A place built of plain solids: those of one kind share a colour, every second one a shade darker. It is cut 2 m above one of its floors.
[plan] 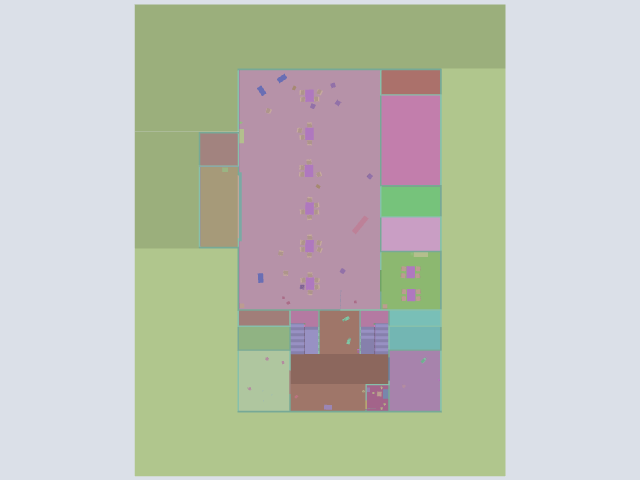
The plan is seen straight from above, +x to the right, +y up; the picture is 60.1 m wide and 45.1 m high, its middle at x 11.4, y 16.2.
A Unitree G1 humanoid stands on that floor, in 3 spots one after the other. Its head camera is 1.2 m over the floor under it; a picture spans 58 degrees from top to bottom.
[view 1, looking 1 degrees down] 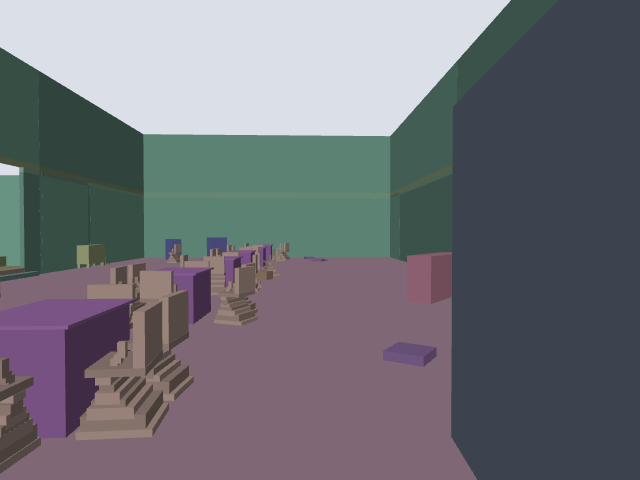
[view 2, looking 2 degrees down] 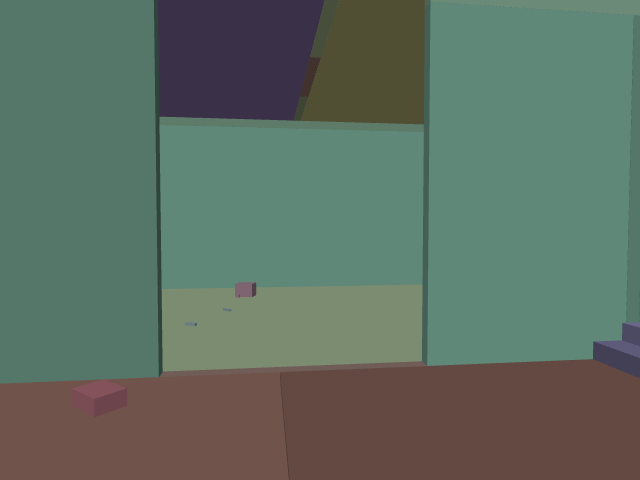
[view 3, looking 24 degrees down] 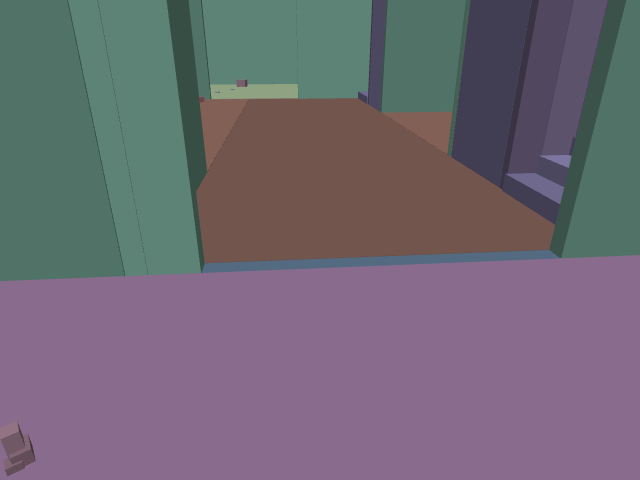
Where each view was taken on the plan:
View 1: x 12.40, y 8.69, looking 88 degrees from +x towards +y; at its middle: wall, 23.49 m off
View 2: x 12.16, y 2.58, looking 173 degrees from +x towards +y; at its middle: wall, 8.43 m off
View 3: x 20.23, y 3.48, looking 175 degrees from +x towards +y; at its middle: floor_foyer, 2.95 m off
